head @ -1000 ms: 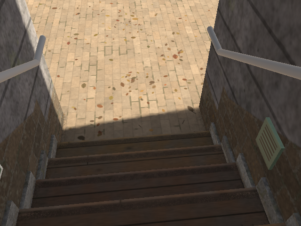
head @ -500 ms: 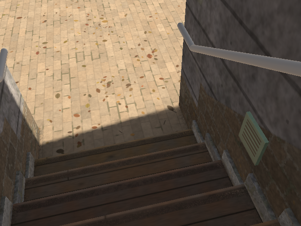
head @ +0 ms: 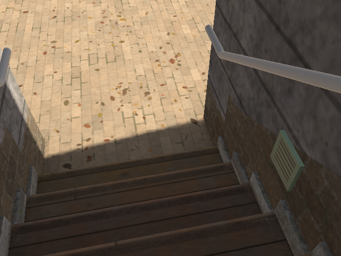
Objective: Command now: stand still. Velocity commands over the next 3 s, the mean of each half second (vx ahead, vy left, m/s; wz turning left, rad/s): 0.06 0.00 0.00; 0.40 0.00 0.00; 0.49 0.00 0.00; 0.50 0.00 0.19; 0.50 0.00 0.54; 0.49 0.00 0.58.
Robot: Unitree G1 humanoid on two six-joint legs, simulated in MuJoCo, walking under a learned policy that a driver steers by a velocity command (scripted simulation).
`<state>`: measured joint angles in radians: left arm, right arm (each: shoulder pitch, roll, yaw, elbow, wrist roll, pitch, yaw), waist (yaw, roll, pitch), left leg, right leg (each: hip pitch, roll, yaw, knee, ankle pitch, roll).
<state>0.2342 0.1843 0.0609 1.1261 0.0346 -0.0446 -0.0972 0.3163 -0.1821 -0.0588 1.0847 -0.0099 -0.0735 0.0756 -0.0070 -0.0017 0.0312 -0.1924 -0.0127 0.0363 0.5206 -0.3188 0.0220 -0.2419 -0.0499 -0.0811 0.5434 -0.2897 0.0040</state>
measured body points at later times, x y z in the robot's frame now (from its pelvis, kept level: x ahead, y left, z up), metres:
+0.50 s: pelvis +0.02 +0.00 -0.01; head +0.01 +0.00 +0.44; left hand +0.02 +0.24 -0.17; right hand -0.01 -0.24 -0.17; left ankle -0.03 +0.10 -0.73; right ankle +0.00 -0.12 -0.73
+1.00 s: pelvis +0.24 +0.02 -0.14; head +0.25 +0.04 +0.31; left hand +0.10 +0.22 -0.29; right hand +0.36 -0.21 -0.27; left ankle +0.29 +0.11 -0.89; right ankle +0.02 -0.12 -0.70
